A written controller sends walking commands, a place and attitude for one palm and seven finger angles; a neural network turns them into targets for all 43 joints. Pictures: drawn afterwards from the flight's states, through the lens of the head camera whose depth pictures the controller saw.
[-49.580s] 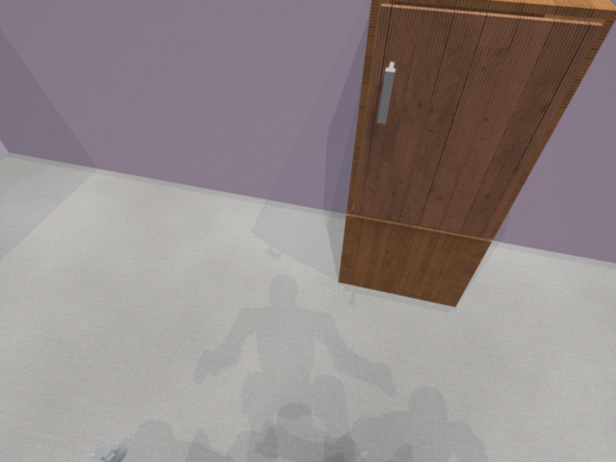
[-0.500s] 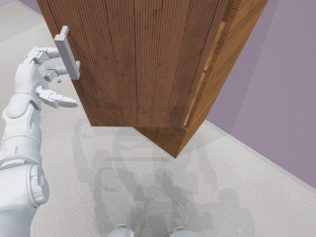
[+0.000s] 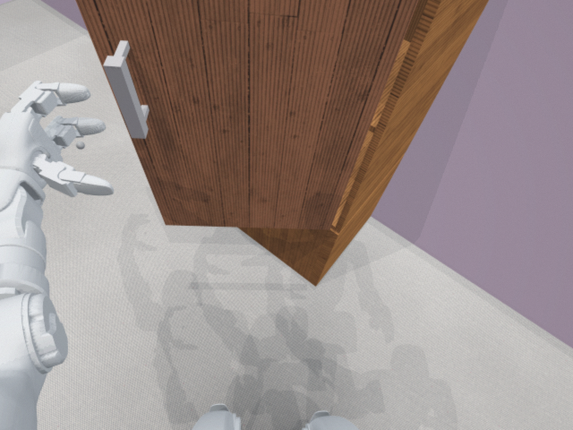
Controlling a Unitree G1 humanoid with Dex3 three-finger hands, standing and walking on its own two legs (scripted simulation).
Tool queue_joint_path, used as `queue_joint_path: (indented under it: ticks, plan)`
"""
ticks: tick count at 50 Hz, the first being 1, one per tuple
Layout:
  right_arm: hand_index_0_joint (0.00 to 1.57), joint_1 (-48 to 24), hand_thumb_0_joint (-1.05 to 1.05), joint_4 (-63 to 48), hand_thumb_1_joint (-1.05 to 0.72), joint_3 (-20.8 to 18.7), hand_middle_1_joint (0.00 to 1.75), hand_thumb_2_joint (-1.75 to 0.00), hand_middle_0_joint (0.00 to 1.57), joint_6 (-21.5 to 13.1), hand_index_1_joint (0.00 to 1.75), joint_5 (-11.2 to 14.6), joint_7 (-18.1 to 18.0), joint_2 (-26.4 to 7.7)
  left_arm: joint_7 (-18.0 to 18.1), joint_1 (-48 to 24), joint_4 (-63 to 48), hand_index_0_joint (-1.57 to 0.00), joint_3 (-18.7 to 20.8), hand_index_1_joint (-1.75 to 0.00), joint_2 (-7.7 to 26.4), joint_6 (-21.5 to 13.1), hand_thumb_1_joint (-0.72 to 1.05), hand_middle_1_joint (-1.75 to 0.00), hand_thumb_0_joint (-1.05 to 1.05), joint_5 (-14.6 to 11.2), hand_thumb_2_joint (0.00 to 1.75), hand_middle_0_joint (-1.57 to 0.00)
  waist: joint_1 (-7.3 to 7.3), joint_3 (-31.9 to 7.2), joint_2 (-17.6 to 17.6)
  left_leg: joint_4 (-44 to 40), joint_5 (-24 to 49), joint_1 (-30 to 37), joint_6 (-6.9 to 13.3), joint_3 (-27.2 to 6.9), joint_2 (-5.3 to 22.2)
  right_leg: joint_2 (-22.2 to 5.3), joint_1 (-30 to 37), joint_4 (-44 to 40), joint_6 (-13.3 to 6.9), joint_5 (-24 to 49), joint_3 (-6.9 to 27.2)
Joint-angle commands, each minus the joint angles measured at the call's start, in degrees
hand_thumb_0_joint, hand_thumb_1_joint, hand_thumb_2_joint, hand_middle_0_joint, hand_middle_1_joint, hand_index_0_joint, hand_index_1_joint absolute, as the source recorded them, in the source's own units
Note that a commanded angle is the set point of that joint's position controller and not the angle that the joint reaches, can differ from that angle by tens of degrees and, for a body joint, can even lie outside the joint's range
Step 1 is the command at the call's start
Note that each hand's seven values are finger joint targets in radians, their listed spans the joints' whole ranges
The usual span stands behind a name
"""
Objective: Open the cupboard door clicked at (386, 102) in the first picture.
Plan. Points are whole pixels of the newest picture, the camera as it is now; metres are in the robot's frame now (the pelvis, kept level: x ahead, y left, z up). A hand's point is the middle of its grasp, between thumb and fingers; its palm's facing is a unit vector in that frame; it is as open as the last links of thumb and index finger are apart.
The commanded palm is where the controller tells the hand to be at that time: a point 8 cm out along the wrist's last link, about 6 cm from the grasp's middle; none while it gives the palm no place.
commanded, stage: move the hooked fingers beside the handle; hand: left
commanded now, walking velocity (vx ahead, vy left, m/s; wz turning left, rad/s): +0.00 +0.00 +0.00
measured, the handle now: (131, 91) +0.57 +0.21 +0.12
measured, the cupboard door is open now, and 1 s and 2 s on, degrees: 39 39 39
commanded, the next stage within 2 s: slide the fingers in behind the handle in 1.10 s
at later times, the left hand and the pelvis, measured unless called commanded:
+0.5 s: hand (67, 145) +0.46 +0.27 +0.11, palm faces +0.00 -1.00 +0.02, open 14.0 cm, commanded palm +0.44 +0.31 +0.11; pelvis +0.00 +0.01 +0.00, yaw -1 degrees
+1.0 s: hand (78, 135) +0.48 +0.26 +0.11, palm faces +0.00 -1.00 +0.02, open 14.0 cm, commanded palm +0.45 +0.31 +0.11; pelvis +0.01 +0.01 +0.00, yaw -1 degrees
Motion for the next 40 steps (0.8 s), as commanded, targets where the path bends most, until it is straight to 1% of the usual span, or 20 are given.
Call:
queue_joint_path:
  ticks: [1, 4, 5, 7, 9, 11, 12, 13, 16, 18, 22, 24, 26, 27, 28, 32, 35, 37, 38, 40]
  plan:
    - [0.20, 6.5, 0.00, -3.2, -0.90, -3.6, 0.30, -0.90, 0.20, -1.3, 0.30, -0.1, -0.9, -10.4, -0.3, -25.2, -12.8, -0.30, 3.1, -1.20, 17.5, -4.8, -0.50, -1.20, 0.00, -1.6, 0.30, -0.30, -0.12, -22.3, 7.6, -4.8, 19.2, 22.3, 0.0, -2.9, 0.0, 0.4, 1.9, -5.1, -0.6, 16.3, 1.0]
    - [0.20, 6.6, 0.00, -3.5, -0.90, -3.5, 0.30, -0.90, 0.20, -1.2, 0.30, 0.0, -1.1, -10.7, -0.9, -24.8, -11.7, -0.30, 3.7, -1.20, 18.7, -3.9, -0.50, -1.20, 0.00, -1.3, 0.30, -0.30, 0.23, -22.5, 7.6, -5.2, 18.4, 21.4, 0.0, -2.9, 0.1, 0.3, 2.1, -5.0, -0.5, 16.1, 1.0]
    - [0.20, 6.3, 0.00, -3.6, -0.90, -3.5, 0.30, -0.90, 0.20, -1.2, 0.30, 0.1, -1.0, -10.4, -1.1, -24.3, -11.2, -0.30, 2.1, -1.20, 17.0, -3.5, -0.50, -1.20, 0.00, -1.1, 0.30, -0.30, -0.11, -21.3, 8.5, -5.2, 18.3, 21.7, 0.0, -2.6, 0.1, 0.3, 1.2, -5.2, -0.4, 15.9, 0.9]
    - [0.20, 6.7, 0.00, -3.4, -0.90, -3.6, 0.30, -0.90, 0.20, -1.3, 0.30, 0.0, -1.0, -10.6, -1.2, -24.9, -12.1, -0.30, 2.1, -1.20, 17.0, -3.7, -0.50, -1.20, 0.00, -1.0, 0.30, -0.30, -0.03, -22.1, 10.0, -5.3, 19.4, 23.6, -0.4, -3.2, 0.3, 0.4, -0.4, -5.0, -0.6, 15.3, 0.5]
    - [0.20, 7.2, 0.00, -3.6, -0.90, -3.6, 0.30, -0.90, 0.20, -1.1, 0.30, -0.2, -0.9, -10.9, -1.0, -23.8, -11.4, -0.30, 4.0, -1.20, 18.9, -3.5, -0.50, -1.20, 0.00, -1.0, 0.30, -0.30, 0.39, -22.2, 8.0, -5.2, 19.4, 22.9, -0.4, -3.5, 0.4, 0.5, 0.1, -4.9, -0.6, 15.1, 0.3]
    - [0.20, 7.2, 0.00, -3.6, -0.90, -3.6, 0.30, -0.90, 0.20, -1.2, 0.30, -0.2, -0.9, -10.8, -1.2, -24.4, -12.1, -0.30, 3.8, -1.20, 18.4, -3.7, -0.50, -1.20, 0.00, -1.7, 0.30, -0.30, 0.21, -22.2, 7.5, -5.1, 20.3, 22.6, -0.1, -3.2, 0.2, 0.6, 1.2, -4.9, -0.7, 16.2, 0.5]
    - [0.20, 7.2, 0.00, -3.8, -0.90, -3.6, 0.30, -0.90, 0.20, -1.2, 0.30, -0.2, -0.9, -10.9, -1.3, -23.3, -11.7, -0.30, 5.0, -1.20, 19.8, -3.7, -0.50, -1.20, 0.00, -1.4, 0.30, -0.30, 0.92, -23.2, 8.2, -5.3, 20.6, 22.9, -0.4, -3.3, 0.3, 0.5, 1.3, -4.6, -0.7, 16.2, 0.4]
    - [0.20, 6.9, 0.00, -4.0, -0.90, -3.5, 0.30, -0.90, 0.20, -1.1, 0.30, -0.2, -0.8, -10.6, -1.5, -23.4, -11.9, -0.30, 2.9, -1.20, 17.5, -3.6, -0.50, -1.20, 0.00, -1.4, 0.30, -0.30, 0.33, -22.2, 8.1, -5.3, 20.2, 22.8, -0.3, -3.0, 0.2, 0.6, 1.0, -4.9, -0.6, 16.0, 0.4]
    - [0.20, 7.3, 0.00, -3.8, -0.90, -3.7, 0.30, -0.90, 0.20, -1.2, 0.30, -0.3, -0.7, -10.6, -1.5, -24.3, -13.9, -0.30, 2.9, -1.20, 17.1, -4.3, -0.50, -1.20, 0.00, -1.8, 0.30, -0.30, 0.08, -22.6, 8.6, -5.1, 20.8, 24.0, -0.3, -3.2, 0.3, 0.7, 0.5, -4.9, -0.7, 16.0, 0.3]
    - [0.20, 7.1, 0.00, -3.6, -0.90, -3.6, 0.30, -0.90, 0.20, -1.1, 0.30, -0.2, -0.7, -10.7, -1.6, -22.8, -11.8, -0.30, 3.1, -1.20, 17.5, -3.8, -0.50, -1.20, 0.00, -1.7, 0.30, -0.30, 0.18, -21.1, 7.6, -5.5, 19.9, 23.1, -0.4, -3.4, 0.5, 0.7, 0.1, -5.1, -0.6, 15.3, 0.1]
    - [0.20, 7.3, 0.00, -3.9, -0.90, -3.7, 0.30, -0.90, 0.20, -1.0, 0.30, -0.1, -0.8, -10.9, -1.9, -21.8, -11.3, -0.30, 5.2, -1.20, 19.8, -3.2, -0.50, -1.20, 0.00, -1.6, 0.30, -0.30, 0.84, -22.0, 6.9, -5.4, 20.5, 22.1, -0.3, -3.1, 0.4, 0.6, 1.5, -4.8, -0.6, 16.5, 0.3]
    - [0.20, 7.0, 0.00, -4.1, -0.90, -3.5, 0.30, -0.90, 0.20, -1.0, 0.30, -0.1, -0.7, -10.6, -1.9, -24.0, -12.4, -0.30, 2.4, -1.20, 17.0, -3.1, -0.50, -1.20, 0.00, -1.4, 0.30, -0.30, -0.10, -20.4, 8.6, -5.7, 19.1, 22.6, -0.3, -3.3, 0.4, 0.6, -0.6, -5.2, -0.6, 14.7, 0.1]
    - [0.20, 7.0, 0.00, -4.0, -0.90, -3.6, 0.30, -0.90, 0.20, -1.2, 0.30, -0.3, -0.7, -10.5, -1.6, -24.2, -13.4, -0.30, 2.6, -1.20, 17.1, -3.8, -0.50, -1.20, 0.00, -1.4, 0.30, -0.30, 0.20, -20.2, 10.2, -5.6, 19.2, 23.7, -0.5, -3.6, 0.4, 0.7, -1.3, -5.2, -0.9, 13.8, 0.0]
    - [0.20, 7.1, 0.00, -3.9, -0.90, -3.8, 0.30, -0.90, 0.20, -1.1, 0.30, -0.3, -0.8, -10.9, -1.4, -24.6, -14.0, -0.30, 3.5, -1.20, 18.3, -4.2, -0.50, -1.20, 0.00, -1.3, 0.30, -0.30, 0.14, -21.7, 8.9, -5.7, 19.6, 24.7, -0.7, -4.1, 0.7, 0.7, -1.4, -4.9, -0.8, 13.8, -0.1]
    - [0.20, 6.8, 0.00, -4.0, -0.90, -3.6, 0.30, -0.90, 0.20, -1.2, 0.30, -0.3, -0.7, -10.6, -1.4, -24.4, -13.5, -0.30, 2.0, -1.20, 16.5, -4.1, -0.50, -1.20, 0.00, -1.3, 0.30, -0.30, 0.08, -21.4, 10.3, -5.7, 19.1, 25.0, -0.7, -4.1, 0.5, 0.7, -2.0, -5.1, -0.9, 13.1, 0.0]
    - [0.20, 7.1, 0.00, -3.3, -0.90, -3.6, 0.30, -0.90, 0.20, -1.4, 0.30, -0.1, -0.9, -10.8, -1.4, -26.8, -11.5, -0.30, 1.4, -1.20, 15.8, -3.6, -0.50, -1.20, 0.00, -1.5, 0.30, -0.30, -1.14, -20.3, 7.8, -5.6, 17.3, 23.9, -0.4, -4.4, 0.6, 0.6, -2.8, -5.4, -0.6, 12.2, 0.0]
    - [0.20, 7.4, 0.00, -2.9, -0.90, -3.4, 0.30, -0.90, 0.20, -1.5, 0.30, -0.2, -1.2, -11.1, -1.0, -28.7, -9.4, -0.30, 1.5, -1.20, 17.5, -2.4, -0.50, -1.20, 0.00, -0.5, 0.30, -0.30, -1.64, -18.6, 7.0, -5.7, 14.6, 21.4, -0.2, -4.5, 0.5, 0.3, -3.3, -5.5, -0.6, 10.6, 0.1]
    - [0.20, 7.7, 0.00, -3.1, -0.90, -3.3, 0.30, -0.90, 0.20, -1.7, 0.30, -0.4, -1.2, -11.1, -0.4, -29.1, -10.3, -0.30, 2.1, -1.20, 18.4, -2.9, -0.50, -1.20, 0.00, 0.2, 0.30, -0.30, -1.09, -20.8, 9.9, -5.6, 16.4, 23.6, -0.7, -5.0, 0.6, 0.3, -4.3, -4.8, -0.8, 10.8, 0.0]
    - [0.20, 7.5, 0.00, -2.9, -0.90, -3.3, 0.30, -0.90, 0.20, -1.9, 0.30, -0.6, -1.0, -10.9, -0.3, -30.0, -11.3, -0.30, 0.5, -1.20, 16.7, -3.2, -0.50, -1.20, 0.00, 0.3, 0.30, -0.30, -1.23, -21.2, 11.7, -5.3, 17.4, 24.9, -0.9, -5.0, 0.6, 0.3, -4.9, -4.7, -0.9, 11.0, -0.1]
    - [0.20, 7.8, 0.00, -3.1, -0.90, -3.4, 0.30, -0.90, 0.20, -1.9, 0.30, -0.7, -0.9, -11.0, -0.2, -28.4, -12.0, -0.30, 2.2, -1.20, 18.2, -3.7, -0.50, -1.20, 0.00, 0.1, 0.30, -0.30, -0.48, -23.9, 11.4, -4.8, 19.9, 26.0, -1.0, -4.9, 0.7, 0.5, -3.5, -4.5, -0.9, 12.8, 0.0]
